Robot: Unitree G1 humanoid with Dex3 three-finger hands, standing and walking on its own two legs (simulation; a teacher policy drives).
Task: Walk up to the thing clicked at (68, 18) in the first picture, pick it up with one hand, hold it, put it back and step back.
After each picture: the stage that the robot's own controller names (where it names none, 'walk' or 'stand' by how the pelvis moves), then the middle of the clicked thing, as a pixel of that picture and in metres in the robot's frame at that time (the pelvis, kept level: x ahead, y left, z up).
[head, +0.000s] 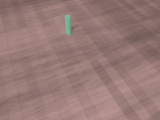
stand; (68, 25) +1.63 +0.15 -0.65
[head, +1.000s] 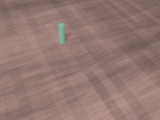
walk; (61, 33) +1.49 +0.16 -0.65
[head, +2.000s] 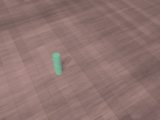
walk; (57, 64) +0.96 +0.20 -0.64
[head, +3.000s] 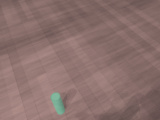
walk; (58, 104) +0.57 +0.24 -0.63
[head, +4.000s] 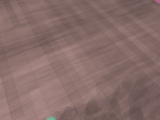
stand; out of the picture +0.39 +0.22 -0.64
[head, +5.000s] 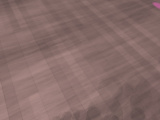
stand; out of the picture +0.37 +0.23 -0.66
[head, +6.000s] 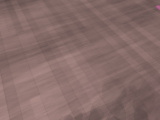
stand; out of the picture +0.36 +0.23 -0.66
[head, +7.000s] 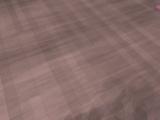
stand; out of the picture +0.35 +0.23 -0.66
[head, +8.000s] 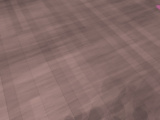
stand; out of the picture +0.35 +0.23 -0.66
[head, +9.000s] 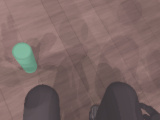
go down; (26, 60) +0.45 +0.22 -0.30
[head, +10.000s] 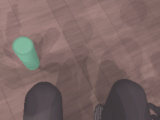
go down; (28, 56) +0.45 +0.22 -0.26
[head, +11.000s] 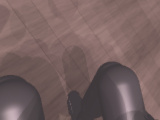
close in; out of the picture +0.44 +0.26 -0.17
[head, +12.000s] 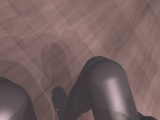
close; out of the picture +0.44 +0.28 -0.16
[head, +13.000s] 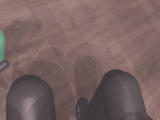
lift; out of the picture +0.38 +0.26 -0.08
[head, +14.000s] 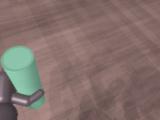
lift; (28, 83) +0.32 +0.17 +0.06
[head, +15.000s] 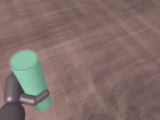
hold; (34, 85) +0.33 +0.16 +0.05
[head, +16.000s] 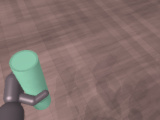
hold; (34, 85) +0.32 +0.17 +0.05
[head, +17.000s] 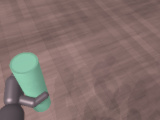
crouch; (34, 86) +0.32 +0.17 +0.04
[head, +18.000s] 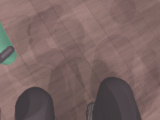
crouch; out of the picture +0.46 +0.22 -0.05
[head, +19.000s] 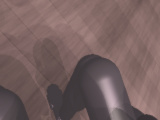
lower; out of the picture +0.46 +0.29 -0.17
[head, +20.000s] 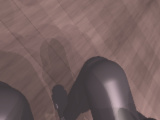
lower; out of the picture +0.45 +0.30 -0.16
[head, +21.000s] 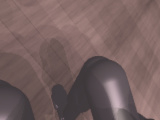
lower; out of the picture +0.45 +0.29 -0.16
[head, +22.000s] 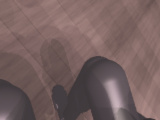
lower; out of the picture +0.45 +0.29 -0.16
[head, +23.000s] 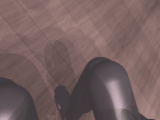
loosen; out of the picture +0.44 +0.29 -0.16
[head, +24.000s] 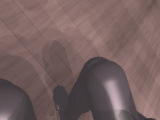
withdraw; out of the picture +0.44 +0.28 -0.17
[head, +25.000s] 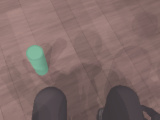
walk; (38, 62) +0.47 +0.21 -0.31
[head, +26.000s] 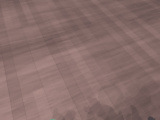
stand; out of the picture +0.39 +0.19 -0.59
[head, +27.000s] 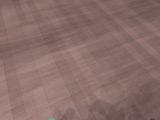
stand; out of the picture +0.39 +0.20 -0.60
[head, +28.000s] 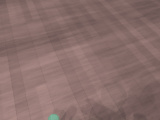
stand; out of the picture +0.40 +0.19 -0.61
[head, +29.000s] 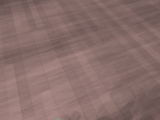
stand; out of the picture +0.40 +0.20 -0.66
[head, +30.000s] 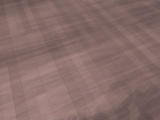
stand; out of the picture +0.37 +0.22 -0.66
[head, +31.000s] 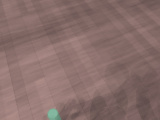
walk; (55, 119) +0.39 +0.22 -0.65
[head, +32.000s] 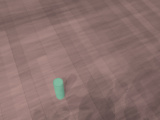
walk; (59, 89) +0.57 +0.16 -0.63
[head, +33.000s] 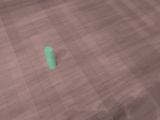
walk; (50, 58) +0.85 +0.27 -0.63
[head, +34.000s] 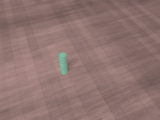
stand; (63, 63) +0.99 +0.19 -0.65
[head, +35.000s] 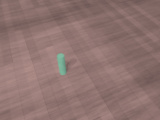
stand; (61, 64) +1.02 +0.21 -0.66
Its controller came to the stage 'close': yes
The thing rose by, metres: 0.69
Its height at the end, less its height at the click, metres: +0.00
